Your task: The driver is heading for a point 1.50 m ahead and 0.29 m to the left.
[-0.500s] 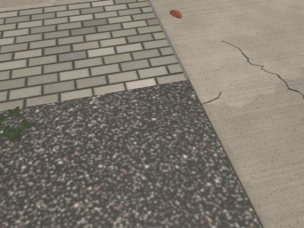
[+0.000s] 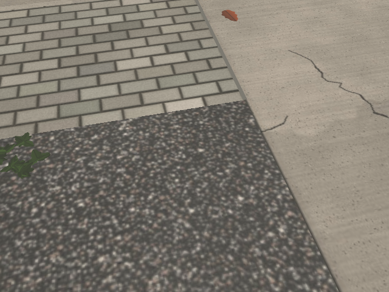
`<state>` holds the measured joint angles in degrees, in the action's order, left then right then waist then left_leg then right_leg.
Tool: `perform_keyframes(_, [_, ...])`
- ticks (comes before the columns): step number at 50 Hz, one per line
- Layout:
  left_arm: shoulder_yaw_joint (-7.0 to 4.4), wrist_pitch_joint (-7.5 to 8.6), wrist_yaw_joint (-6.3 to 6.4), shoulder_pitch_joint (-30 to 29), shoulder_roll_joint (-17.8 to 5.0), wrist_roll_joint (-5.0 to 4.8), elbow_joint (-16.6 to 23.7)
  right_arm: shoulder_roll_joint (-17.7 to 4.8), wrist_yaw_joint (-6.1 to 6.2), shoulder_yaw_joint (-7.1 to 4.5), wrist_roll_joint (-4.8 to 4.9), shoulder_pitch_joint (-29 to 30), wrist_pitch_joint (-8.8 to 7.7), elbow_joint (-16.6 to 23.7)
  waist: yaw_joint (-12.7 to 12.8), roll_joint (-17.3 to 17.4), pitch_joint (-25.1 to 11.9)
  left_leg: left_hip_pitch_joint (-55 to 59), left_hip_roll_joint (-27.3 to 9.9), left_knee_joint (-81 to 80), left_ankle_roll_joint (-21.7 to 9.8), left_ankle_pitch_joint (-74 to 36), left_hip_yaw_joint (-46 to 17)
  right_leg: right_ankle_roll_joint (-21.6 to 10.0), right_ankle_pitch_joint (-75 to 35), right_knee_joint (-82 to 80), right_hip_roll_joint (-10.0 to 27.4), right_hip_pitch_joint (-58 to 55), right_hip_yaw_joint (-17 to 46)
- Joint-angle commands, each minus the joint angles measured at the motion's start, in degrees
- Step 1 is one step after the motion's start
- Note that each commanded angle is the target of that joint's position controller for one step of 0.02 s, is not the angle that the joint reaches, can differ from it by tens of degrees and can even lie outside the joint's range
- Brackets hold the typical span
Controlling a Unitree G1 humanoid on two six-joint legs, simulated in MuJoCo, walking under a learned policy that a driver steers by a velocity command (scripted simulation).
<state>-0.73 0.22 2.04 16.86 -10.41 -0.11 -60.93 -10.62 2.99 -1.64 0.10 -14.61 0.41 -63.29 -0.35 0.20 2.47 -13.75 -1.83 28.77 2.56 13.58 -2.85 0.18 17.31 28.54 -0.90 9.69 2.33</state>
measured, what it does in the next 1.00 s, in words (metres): walks ahead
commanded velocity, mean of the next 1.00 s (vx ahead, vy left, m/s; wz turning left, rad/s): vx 0.18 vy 0.00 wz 0.00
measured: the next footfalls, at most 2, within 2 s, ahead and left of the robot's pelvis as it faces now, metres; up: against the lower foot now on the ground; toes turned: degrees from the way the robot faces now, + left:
right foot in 1.12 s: +0.43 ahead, -0.10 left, +0.00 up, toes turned -2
left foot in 1.66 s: +0.75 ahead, +0.13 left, +0.00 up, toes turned +3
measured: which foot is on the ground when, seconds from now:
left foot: down 0.00-1.00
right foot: down 0.00-0.68, up 0.70-1.00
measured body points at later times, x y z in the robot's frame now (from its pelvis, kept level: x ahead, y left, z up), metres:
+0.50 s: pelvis +0.00 +0.01 +0.00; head +0.01 +0.01 +0.45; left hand -0.02 +0.24 -0.16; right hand +0.00 -0.23 -0.16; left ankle +0.02 +0.15 -0.73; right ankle -0.02 -0.12 -0.74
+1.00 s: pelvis +0.17 +0.03 +0.00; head +0.20 +0.03 +0.45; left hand +0.37 +0.25 -0.11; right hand +0.04 -0.20 -0.13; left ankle +0.03 +0.13 -0.74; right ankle +0.33 -0.11 -0.69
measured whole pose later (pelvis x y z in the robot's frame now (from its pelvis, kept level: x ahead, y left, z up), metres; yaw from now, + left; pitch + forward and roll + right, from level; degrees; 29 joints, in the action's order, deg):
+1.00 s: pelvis +0.17 +0.03 +0.00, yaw +0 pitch +2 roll +0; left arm -1.9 5.5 -1.7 2.1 -13.9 -1.7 -50.6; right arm -9.9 1.1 -0.3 0.3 -31.6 -4.7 -61.5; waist -5.3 -1.6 0.4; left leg 6.3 1.3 9.6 -1.6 18.0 0.8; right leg -1.8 2.8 39.4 3.9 36.9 -1.6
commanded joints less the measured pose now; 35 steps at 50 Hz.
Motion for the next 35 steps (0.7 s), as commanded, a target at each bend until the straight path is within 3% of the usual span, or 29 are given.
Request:
perform_keyframes(1, [-0.71,0.30,0.16,3.76,-5.11,-0.02,0.62,-5.31,0.12,-0.66,0.01,-3.02,-0.29,0.83,0.04,-0.02,1.49,2.12,0.77,-3.86,-1.24,-5.81,1.48,-0.80,-5.95,-6.41,0.78,5.22,0.24])
perform_keyframes(21, [-0.08,0.32,0.32,6.40,-4.14,-0.11,-0.84,-4.50,0.00,0.09,0.09,-4.90,-0.34,0.63,0.18,0.02,1.86,1.33,1.14,-3.57,-1.75,-5.45,1.46,-0.37,-5.58,-5.83,0.67,5.77,-0.46])
perform_keyframes(22, [0.08,0.25,0.37,7.59,-3.50,-0.07,-1.49,-3.75,0.02,0.29,0.03,-5.98,-0.28,0.04,0.20,-0.18,0.44,1.99,1.85,-3.58,-1.81,-0.10,2.22,-0.52,0.04,-6.28,0.19,5.25,-0.94])
perform_keyframes(24, [-0.61,-0.01,0.76,7.58,-5.51,-0.71,-1.14,-4.59,0.26,-0.09,0.58,-6.13,-0.20,0.15,0.40,-1.60,2.89,-1.66,4.15,-0.87,-2.96,17.85,4.20,-2.57,18.57,-6.41,-0.10,8.00,-0.13])
perform_keyframes(26, [-1.02,0.56,0.81,8.18,-6.71,-1.14,-0.27,-4.28,0.07,-0.09,0.69,-4.66,-1.20,1.40,1.12,-3.13,7.24,-7.15,3.62,1.33,-4.38,23.98,3.48,-5.44,28.65,-8.81,3.31,11.03,4.86])
perform_keyframes(29, [-2.47,2.17,0.22,11.37,-10.40,-1.78,-0.37,-1.33,-1.35,0.44,1.04,-2.76,-4.08,3.23,2.32,-10.94,7.30,-12.36,3.96,13.14,-4.34,12.00,6.40,-11.25,31.77,-15.80,13.63,6.28,19.84])
perform_keyframes(30, [-2.68,2.39,0.06,10.14,-10.72,-1.89,0.26,-1.54,-1.85,0.41,1.27,-2.61,-4.88,3.63,1.76,-11.25,8.12,-11.23,2.58,15.40,-5.37,10.92,5.21,-12.76,31.06,-17.45,16.18,8.72,23.38])
perform_keyframes(32, [-2.33,2.60,-0.36,4.11,-9.86,-2.09,2.48,-0.94,-2.42,0.33,1.96,-7.76,-5.92,2.50,-2.73,-10.33,9.32,-1.22,2.38,5.25,-7.54,11.71,5.47,-10.58,26.47,-14.89,13.70,15.16,18.54])
perform_keyframes(33, [-2.08,2.65,-0.51,1.14,-9.02,-2.32,3.74,-1.79,-2.44,-0.13,1.71,-12.90,-6.10,0.56,-4.94,-7.52,9.07,6.75,2.67,-1.25,-7.56,9.13,4.17,-8.04,20.53,-9.20,9.60,18.78,12.90])
perform_keyframes(34, [-1.45,3.26,-0.59,-1.14,-6.42,-2.14,5.03,-6.23,-2.40,-1.55,1.26,-20.36,-6.32,-1.48,-7.21,2.71,6.61,15.03,-3.86,-7.46,-9.38,11.23,-7.95,-4.57,10.26,6.58,3.28,24.71,3.58])
perform_keyframes(35, [-0.78,4.52,-0.30,-1.40,-3.57,-1.86,7.39,-14.86,-3.27,-3.69,1.45,-28.30,-6.83,-2.29,-8.92,19.18,2.46,21.85,-16.89,-17.72,-16.72,16.26,-32.66,-1.99,9.73,25.96,-2.43,32.98,-3.71])
Keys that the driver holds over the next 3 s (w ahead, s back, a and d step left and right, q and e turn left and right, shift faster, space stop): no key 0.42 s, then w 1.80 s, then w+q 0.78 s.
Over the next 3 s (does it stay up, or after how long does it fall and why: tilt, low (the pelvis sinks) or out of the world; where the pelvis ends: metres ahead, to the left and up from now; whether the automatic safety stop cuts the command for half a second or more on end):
stays up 1.30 0.08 0.00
